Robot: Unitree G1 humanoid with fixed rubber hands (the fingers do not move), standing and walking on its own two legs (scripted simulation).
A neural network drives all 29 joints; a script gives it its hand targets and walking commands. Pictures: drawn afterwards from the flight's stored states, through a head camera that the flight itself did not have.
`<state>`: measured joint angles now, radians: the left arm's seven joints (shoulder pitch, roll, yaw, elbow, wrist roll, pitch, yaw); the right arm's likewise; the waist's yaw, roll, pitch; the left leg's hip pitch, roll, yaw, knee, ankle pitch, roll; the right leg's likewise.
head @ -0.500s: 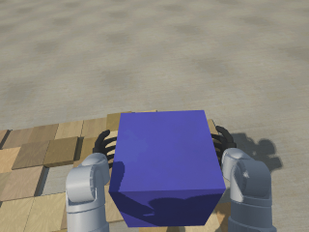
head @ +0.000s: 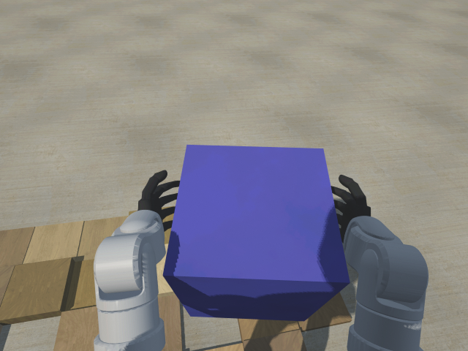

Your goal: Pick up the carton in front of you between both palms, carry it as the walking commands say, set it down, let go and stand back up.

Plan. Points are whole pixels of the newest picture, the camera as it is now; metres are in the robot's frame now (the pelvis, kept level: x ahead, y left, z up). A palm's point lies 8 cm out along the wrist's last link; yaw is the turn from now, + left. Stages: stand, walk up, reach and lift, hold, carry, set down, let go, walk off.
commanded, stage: carry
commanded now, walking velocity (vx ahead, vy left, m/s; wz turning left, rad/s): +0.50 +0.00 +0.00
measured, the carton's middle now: (250, 240) +0.31 +0.00 +0.06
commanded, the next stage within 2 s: none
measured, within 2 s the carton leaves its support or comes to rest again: neither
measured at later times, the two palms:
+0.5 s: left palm (196, 106) +0.68 +0.12 +0.08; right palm (310, 107) +0.70 -0.17 +0.07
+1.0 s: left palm (197, 21) +1.05 +0.15 +0.15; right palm (290, 26) +1.03 -0.15 +0.16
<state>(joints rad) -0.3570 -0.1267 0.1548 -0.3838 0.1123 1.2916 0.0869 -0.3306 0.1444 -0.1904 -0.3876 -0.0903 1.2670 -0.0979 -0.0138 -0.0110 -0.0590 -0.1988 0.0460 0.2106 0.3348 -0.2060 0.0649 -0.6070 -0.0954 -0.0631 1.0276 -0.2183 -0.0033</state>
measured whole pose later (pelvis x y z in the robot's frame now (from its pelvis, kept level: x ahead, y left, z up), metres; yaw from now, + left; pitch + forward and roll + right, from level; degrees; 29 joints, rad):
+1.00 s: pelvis +0.66 +0.01 +0.01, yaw +1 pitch +6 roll -1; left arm -0.81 -0.03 0.27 -0.13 0.07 1.32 0.13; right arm -0.77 0.04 -0.28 -0.13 -0.03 1.29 -0.15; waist -0.06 -0.02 0.08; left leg -0.38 -0.01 0.12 0.50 -0.22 0.09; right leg -0.67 -0.04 0.00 1.02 -0.36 -0.03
